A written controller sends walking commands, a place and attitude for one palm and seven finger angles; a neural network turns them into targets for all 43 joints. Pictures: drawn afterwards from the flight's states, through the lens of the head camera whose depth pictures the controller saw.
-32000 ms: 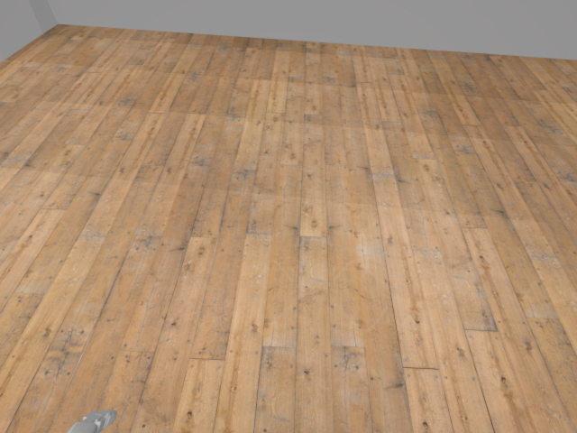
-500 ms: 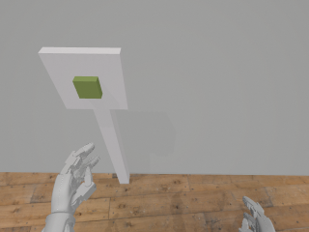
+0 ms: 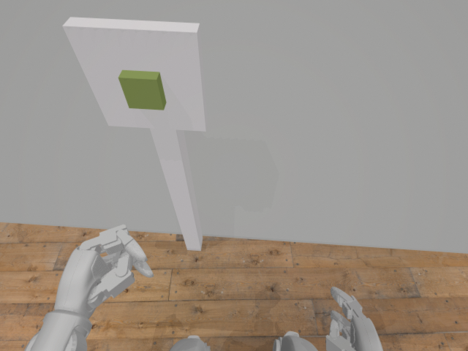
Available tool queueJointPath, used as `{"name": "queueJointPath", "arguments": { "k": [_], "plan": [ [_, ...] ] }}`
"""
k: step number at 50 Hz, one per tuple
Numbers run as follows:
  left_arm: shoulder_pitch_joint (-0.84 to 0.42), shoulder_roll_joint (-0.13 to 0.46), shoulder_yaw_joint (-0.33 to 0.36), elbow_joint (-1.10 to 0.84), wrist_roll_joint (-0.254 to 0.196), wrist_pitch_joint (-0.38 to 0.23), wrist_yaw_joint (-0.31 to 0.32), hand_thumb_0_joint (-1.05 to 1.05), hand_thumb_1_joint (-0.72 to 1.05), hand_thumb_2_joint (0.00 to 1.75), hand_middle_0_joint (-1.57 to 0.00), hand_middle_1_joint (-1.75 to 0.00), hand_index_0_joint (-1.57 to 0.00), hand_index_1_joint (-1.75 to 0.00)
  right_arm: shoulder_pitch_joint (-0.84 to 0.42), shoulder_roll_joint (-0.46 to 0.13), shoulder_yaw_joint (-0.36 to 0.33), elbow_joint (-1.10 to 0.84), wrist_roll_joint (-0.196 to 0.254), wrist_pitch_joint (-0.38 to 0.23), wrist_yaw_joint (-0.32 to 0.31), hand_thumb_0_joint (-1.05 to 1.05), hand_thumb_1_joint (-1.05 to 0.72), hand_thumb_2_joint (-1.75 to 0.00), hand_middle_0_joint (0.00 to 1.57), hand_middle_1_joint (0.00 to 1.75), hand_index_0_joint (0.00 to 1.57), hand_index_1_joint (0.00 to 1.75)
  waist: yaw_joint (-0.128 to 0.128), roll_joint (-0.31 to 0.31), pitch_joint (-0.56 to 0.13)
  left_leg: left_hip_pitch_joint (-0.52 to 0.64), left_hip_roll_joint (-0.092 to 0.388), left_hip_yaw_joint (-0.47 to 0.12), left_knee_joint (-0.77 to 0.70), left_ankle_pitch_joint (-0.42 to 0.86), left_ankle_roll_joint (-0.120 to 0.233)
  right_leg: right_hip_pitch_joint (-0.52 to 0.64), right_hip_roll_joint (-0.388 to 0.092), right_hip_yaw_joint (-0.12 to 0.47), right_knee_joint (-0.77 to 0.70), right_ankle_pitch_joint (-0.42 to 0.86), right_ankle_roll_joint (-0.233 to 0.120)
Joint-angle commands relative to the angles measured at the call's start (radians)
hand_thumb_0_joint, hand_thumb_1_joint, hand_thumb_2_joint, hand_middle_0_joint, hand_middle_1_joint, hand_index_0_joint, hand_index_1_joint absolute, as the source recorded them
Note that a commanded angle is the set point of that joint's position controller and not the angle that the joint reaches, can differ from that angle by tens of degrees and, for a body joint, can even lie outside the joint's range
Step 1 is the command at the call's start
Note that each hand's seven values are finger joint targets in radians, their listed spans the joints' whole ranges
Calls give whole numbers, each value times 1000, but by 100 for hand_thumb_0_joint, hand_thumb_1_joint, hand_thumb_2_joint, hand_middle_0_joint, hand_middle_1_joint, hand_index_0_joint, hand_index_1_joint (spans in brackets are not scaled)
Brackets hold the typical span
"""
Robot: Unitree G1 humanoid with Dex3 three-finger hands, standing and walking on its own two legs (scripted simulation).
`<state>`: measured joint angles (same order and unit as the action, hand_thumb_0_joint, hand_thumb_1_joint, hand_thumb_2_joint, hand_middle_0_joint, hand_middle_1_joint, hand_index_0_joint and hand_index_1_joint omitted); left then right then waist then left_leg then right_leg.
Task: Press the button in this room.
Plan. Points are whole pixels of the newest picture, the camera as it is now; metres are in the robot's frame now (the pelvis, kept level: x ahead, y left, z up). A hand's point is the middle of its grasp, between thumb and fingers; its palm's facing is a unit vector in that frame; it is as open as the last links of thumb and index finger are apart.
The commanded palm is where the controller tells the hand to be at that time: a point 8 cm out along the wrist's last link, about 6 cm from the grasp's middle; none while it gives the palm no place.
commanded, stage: raise the hand and make a fist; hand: left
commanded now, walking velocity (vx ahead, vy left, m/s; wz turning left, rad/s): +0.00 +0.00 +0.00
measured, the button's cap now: (144, 89) +0.52 +0.20 +0.15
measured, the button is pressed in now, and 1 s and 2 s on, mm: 0 0 0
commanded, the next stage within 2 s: aim a knuckle at the button in 1.24 s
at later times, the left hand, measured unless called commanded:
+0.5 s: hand (98, 241) +0.25 +0.20 +0.11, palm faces +0.02 -1.00 -0.07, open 3.1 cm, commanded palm +0.21 +0.26 +0.12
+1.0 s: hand (77, 210) +0.27 +0.22 +0.15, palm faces +0.02 -1.00 -0.06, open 3.1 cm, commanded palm +0.23 +0.27 +0.15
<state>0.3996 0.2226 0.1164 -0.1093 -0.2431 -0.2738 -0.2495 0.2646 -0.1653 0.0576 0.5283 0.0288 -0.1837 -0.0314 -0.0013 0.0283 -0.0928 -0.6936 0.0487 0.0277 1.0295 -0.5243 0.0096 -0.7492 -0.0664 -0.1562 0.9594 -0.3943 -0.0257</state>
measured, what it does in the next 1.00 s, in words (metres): stands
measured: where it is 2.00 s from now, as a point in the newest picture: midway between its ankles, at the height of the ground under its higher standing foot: outside the picture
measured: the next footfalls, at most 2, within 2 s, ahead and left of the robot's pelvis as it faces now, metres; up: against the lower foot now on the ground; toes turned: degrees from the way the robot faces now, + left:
none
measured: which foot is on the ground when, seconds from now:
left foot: down 0.00-1.00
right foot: down 0.00-1.00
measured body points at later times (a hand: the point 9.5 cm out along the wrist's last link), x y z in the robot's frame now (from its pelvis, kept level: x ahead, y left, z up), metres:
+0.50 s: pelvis +0.03 +0.01 +0.03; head +0.06 +0.02 +0.48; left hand +0.24 +0.26 +0.12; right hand +0.22 -0.21 -0.03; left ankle -0.01 +0.11 -0.68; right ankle +0.05 -0.11 -0.68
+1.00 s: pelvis +0.03 +0.01 +0.05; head +0.04 +0.01 +0.50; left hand +0.26 +0.28 +0.15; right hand +0.20 -0.22 -0.02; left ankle -0.01 +0.11 -0.68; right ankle +0.05 -0.11 -0.68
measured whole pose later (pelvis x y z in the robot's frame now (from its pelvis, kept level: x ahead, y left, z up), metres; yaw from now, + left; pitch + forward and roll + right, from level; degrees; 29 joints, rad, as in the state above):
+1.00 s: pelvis +0.03 +0.01 +0.05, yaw +0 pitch +3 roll -1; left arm 0.24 0.28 0.27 -0.06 -0.30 -0.12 -0.31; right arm 0.27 -0.26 0.05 0.60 0.04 -0.27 -0.05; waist 0.03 0.04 -0.05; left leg -0.30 0.02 0.06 0.66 -0.41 0.02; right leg -0.37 -0.06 -0.14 0.62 -0.29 0.00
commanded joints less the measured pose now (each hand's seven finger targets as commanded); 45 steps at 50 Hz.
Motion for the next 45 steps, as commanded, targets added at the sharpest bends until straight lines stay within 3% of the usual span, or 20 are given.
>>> {"name": "queueJointPath", "arguments": {
  "k": [1,2,5,8,12,21,23,25,28,30,34,36,39,40,42,45],
  "plan": [
    [11,101,114,-225,-26,-71,59,0,90,90,-127,-147,-127,-147,-104,-168,-81,-190,4,-85,-22,0,-90,-90,20,30,20,30,22,-40,-154,0,-41,-55,-241,207,3,282,44,114,-191,-4,9],
    [13,94,104,-227,-21,-88,64,0,90,90,-130,-150,-130,-150,-89,-169,-83,-182,2,-93,-20,0,-90,-90,20,30,20,30,16,-11,-147,16,-42,-50,-246,199,3,270,43,113,-199,-10,9],
    [-18,101,87,-206,-16,-117,56,0,90,90,-130,-150,-130,-150,-77,-188,-84,-170,3,-114,-20,0,-90,-90,20,30,20,30,-1,-49,-117,23,-41,-53,-255,180,4,263,44,115,-216,-40,9],
    [-7,110,90,-227,-12,-127,42,0,90,90,-130,-150,-130,-150,-53,-199,-89,-162,5,-135,-18,0,-90,-90,20,30,20,30,5,21,-160,86,-41,-51,-275,232,3,279,45,94,-204,51,4],
    [-21,125,112,-232,-16,-105,43,0,90,90,-130,-150,-130,-150,-46,-204,-94,-153,7,-140,-19,0,-90,-90,20,30,20,30,7,-7,-156,117,-42,-51,-295,284,2,316,48,83,-214,129,7],
    [-60,125,120,-247,-19,-50,30,0,90,90,-130,-150,-130,-150,-49,-199,-80,-133,9,-140,-15,0,-90,-90,20,30,20,30,8,40,-142,231,-32,-55,-337,458,-8,378,56,62,-236,310,5],
    [-82,127,122,-251,-19,-31,23,0,90,90,-130,-150,-130,-150,-50,-200,-78,-131,9,-139,-16,0,-90,-90,20,30,20,30,6,48,-142,254,-31,-55,-346,469,-11,379,57,59,-247,322,7],
    [-102,138,137,-209,-25,-8,11,0,90,90,-130,-150,-130,-150,-60,-203,-72,-124,8,-133,-17,0,-90,-90,20,30,20,30,5,-9,-107,246,-32,-59,-360,450,-8,398,63,58,-264,320,6],
    [-145,159,164,-240,-35,8,-4,0,90,90,-130,-150,-130,-150,-62,-201,-65,-123,10,-134,-21,0,-90,-90,20,30,20,30,13,39,-147,294,-33,-55,-377,476,-10,424,58,60,-282,343,6],
    [-156,168,177,-223,-41,20,-10,0,90,90,-130,-150,-130,-150,-70,-202,-60,-115,8,-133,-22,0,-90,-90,20,30,20,30,14,-3,-138,298,-32,-59,-384,506,-10,454,62,59,-288,372,6],
    [-208,174,191,-222,-55,36,-30,0,90,90,-130,-150,-130,-150,-75,-204,-55,-102,9,-137,-23,0,-90,-90,20,30,20,30,19,36,-138,335,-32,-56,-409,532,-17,470,58,57,-311,393,6],
    [-223,178,196,-190,-59,51,-42,0,90,90,-130,-150,-130,-150,-79,-207,-53,-97,11,-135,-25,0,-90,-90,20,30,20,30,18,-4,-118,333,-31,-57,-423,522,-13,483,60,55,-323,389,6],
    [-260,200,214,-184,-64,72,-53,0,90,90,-130,-150,-130,-150,-86,-208,-51,-93,13,-137,-29,0,-90,-90,20,30,20,30,25,52,-121,361,-32,-56,-444,514,-16,492,57,57,-345,373,3],
    [-274,215,226,-172,-69,80,-56,0,90,90,-130,-150,-130,-150,-90,-211,-48,-92,11,-136,-30,0,-90,-90,20,30,20,30,25,2,-114,351,-33,-57,-449,495,-11,511,60,60,-353,369,2],
    [-297,229,244,-172,-73,87,-59,0,90,90,-130,-150,-130,-150,-92,-211,-49,-89,14,-139,-34,0,-90,-90,20,30,20,30,31,10,-124,368,-34,-55,-465,503,-10,528,57,60,-364,377,3],
    [-264,190,220,-134,-80,100,-66,0,90,90,-130,-150,-130,-150,-98,-212,-48,-89,15,-143,-32,0,-90,-90,20,30,20,30,33,-15,-88,361,-35,-52,-474,495,-11,530,60,61,-377,372,2]
  ]
}}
